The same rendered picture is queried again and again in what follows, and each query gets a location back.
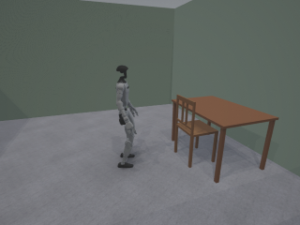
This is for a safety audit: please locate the table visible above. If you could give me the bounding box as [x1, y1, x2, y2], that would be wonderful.
[172, 96, 279, 183]

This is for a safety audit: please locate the robot left hand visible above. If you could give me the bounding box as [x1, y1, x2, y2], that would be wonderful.
[129, 107, 138, 117]

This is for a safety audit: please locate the right robot foot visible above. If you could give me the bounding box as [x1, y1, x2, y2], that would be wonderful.
[117, 162, 133, 168]

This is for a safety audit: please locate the left robot forearm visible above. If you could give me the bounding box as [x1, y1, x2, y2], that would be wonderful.
[127, 100, 133, 108]

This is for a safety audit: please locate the robot right shin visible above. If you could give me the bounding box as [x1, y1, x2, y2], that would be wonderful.
[121, 141, 133, 165]

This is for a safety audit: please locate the robot right upper arm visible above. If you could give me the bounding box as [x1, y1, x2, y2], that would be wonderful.
[116, 83, 125, 105]

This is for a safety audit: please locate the right robot forearm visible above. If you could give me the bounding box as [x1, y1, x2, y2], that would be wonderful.
[117, 101, 130, 123]

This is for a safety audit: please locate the robot right hand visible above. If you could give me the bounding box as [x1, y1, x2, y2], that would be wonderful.
[126, 121, 137, 137]

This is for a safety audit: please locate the chair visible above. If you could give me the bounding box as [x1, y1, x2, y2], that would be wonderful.
[174, 95, 218, 168]

